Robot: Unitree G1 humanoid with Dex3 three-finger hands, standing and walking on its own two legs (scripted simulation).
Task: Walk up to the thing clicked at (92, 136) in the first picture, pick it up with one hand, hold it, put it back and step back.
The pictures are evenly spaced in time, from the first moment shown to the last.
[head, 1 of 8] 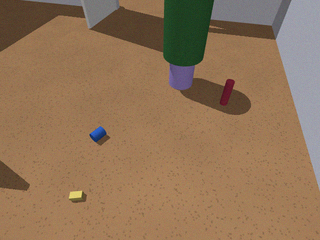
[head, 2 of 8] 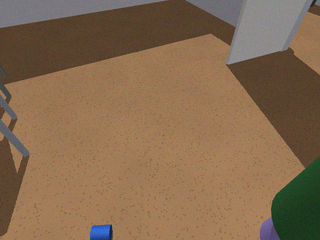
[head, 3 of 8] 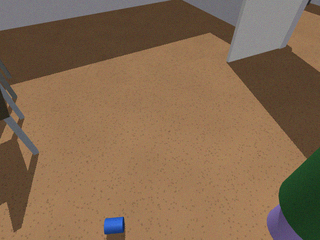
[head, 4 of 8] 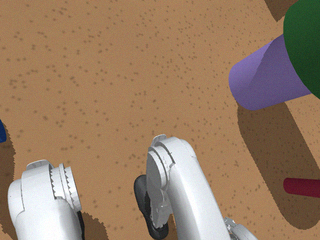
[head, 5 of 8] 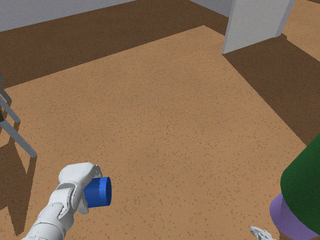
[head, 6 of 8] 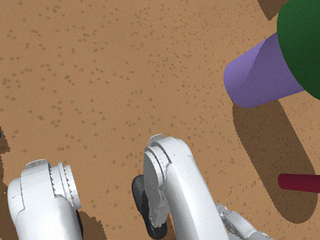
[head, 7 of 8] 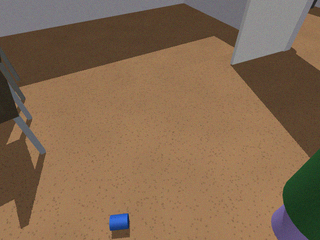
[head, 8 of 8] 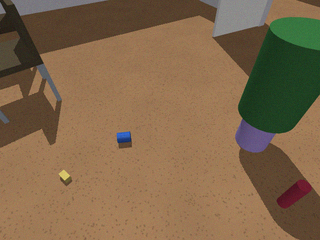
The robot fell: no
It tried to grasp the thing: yes
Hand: left
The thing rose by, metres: 0.66
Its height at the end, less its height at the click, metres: +0.00
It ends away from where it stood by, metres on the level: 0.01
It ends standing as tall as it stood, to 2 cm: yes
